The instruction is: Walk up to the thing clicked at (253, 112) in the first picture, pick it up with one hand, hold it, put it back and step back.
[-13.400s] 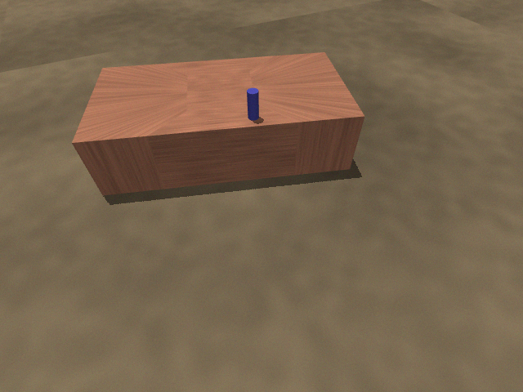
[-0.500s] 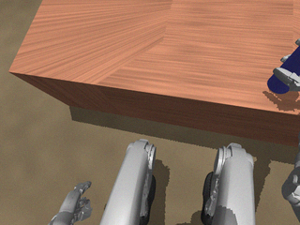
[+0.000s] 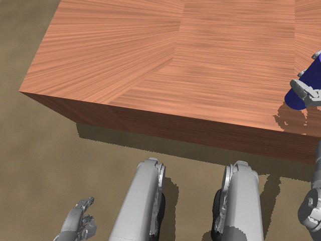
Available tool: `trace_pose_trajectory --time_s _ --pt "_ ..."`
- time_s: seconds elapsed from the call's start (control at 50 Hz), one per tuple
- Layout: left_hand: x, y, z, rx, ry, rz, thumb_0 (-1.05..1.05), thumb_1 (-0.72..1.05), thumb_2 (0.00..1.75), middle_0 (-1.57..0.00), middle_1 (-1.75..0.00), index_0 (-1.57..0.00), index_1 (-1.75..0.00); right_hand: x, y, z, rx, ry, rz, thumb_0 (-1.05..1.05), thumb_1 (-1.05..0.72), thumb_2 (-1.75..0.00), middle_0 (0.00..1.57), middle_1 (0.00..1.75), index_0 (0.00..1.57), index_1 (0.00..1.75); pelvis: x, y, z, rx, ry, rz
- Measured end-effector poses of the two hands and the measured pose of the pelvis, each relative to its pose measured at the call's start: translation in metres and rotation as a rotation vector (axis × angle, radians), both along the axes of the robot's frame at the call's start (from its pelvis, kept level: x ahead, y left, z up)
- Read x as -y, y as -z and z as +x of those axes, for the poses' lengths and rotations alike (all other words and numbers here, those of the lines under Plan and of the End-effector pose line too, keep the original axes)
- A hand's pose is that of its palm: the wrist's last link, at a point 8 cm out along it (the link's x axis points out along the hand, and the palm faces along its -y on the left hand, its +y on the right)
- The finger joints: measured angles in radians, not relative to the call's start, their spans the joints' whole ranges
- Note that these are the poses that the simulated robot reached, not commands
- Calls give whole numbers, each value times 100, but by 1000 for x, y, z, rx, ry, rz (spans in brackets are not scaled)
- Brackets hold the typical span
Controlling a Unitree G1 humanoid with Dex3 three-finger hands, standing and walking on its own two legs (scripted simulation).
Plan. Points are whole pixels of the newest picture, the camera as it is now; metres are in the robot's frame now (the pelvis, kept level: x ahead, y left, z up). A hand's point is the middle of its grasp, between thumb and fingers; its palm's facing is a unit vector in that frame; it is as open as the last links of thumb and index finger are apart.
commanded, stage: settle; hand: right
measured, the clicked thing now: (313, 83) +0.47 -0.28 +0.01
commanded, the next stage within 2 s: lift in 0.66 s
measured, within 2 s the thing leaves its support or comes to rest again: neither
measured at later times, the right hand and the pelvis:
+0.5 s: hand out of the picture +0.48 -0.29 +0.06, palm faces +0.24 +0.97 -0.01, open 8.8 cm; pelvis +0.02 -0.01 +0.05, yaw -1 degrees
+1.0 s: hand out of the picture +0.47 -0.29 +0.08, palm faces +0.23 +0.97 -0.01, open 8.8 cm; pelvis +0.02 -0.02 +0.07, yaw -2 degrees
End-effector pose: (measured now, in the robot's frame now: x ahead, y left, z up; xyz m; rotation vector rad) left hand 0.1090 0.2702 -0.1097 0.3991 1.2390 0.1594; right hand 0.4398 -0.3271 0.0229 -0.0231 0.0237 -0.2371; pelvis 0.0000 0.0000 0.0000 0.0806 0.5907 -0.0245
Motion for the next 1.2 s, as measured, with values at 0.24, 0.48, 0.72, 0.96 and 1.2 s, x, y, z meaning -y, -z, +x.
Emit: trace_pose_trajectory --time_s 0.24,0.48,0.72,0.96,1.2 --pt "-3 -31 9 -2 7 25 0 91 88 -19 -29 -20 -27 7 -16 4 -9 0 15 4 32 -109 89 125 83 121 5 -26 9 -5 10 3" --pt "10 -48 22 14 18 3 0 91 87 -19 -29 -20 -27 10 -33 8 -8 2 17 4 32 -110 88 127 82 122 9 -44 16 1 19 7" --pt "19 -57 27 15 27 -13 0 91 87 -19 -29 -20 -27 11 -44 7 -5 3 17 4 32 -111 87 129 81 124 13 -55 20 6 25 7" --pt "21 -71 28 28 25 -11 0 91 87 -19 -29 -21 -27 9 -55 0 -1 -6 13 4 32 -111 87 128 82 123 16 -66 20 24 30 7" --pt "30 -101 41 74 20 -33 0 91 88 -20 -30 -21 -27 2 -92 -22 -3 0 8 4 33 -111 88 127 82 122 16 -99 26 64 45 1"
